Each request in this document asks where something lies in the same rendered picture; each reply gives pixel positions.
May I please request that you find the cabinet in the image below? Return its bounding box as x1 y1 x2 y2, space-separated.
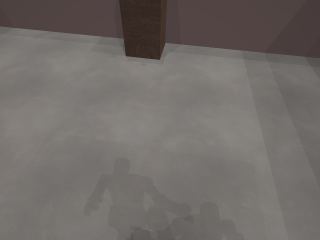
119 0 167 60

